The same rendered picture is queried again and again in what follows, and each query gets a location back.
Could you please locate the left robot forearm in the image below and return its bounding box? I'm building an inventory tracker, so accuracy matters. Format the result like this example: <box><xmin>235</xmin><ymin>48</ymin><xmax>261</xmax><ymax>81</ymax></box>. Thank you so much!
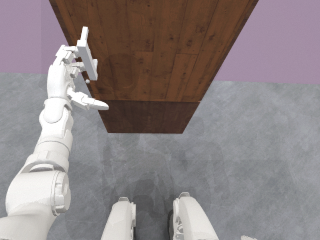
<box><xmin>5</xmin><ymin>97</ymin><xmax>74</xmax><ymax>215</ymax></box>

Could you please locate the robot left upper arm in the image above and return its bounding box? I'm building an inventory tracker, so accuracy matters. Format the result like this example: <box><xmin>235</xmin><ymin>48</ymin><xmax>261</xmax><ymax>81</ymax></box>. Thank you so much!
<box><xmin>0</xmin><ymin>170</ymin><xmax>71</xmax><ymax>240</ymax></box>

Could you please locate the robot left hand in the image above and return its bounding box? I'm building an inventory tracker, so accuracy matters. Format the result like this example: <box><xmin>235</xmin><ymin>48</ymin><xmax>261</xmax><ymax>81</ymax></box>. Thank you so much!
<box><xmin>47</xmin><ymin>45</ymin><xmax>109</xmax><ymax>111</ymax></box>

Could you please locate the robot right shin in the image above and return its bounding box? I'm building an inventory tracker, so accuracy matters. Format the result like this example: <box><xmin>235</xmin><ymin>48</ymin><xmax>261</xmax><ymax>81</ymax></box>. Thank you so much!
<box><xmin>173</xmin><ymin>192</ymin><xmax>190</xmax><ymax>240</ymax></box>

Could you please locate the left robot thigh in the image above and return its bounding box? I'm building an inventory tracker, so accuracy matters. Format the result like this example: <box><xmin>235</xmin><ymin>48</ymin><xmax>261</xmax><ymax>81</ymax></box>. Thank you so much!
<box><xmin>101</xmin><ymin>201</ymin><xmax>136</xmax><ymax>240</ymax></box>

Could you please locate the handle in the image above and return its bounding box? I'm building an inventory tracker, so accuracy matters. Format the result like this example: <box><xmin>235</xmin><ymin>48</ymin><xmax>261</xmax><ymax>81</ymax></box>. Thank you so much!
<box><xmin>76</xmin><ymin>26</ymin><xmax>98</xmax><ymax>81</ymax></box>

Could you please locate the cupboard door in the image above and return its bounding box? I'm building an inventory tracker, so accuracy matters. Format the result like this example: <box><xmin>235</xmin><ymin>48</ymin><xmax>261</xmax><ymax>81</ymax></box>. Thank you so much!
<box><xmin>55</xmin><ymin>0</ymin><xmax>254</xmax><ymax>102</ymax></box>

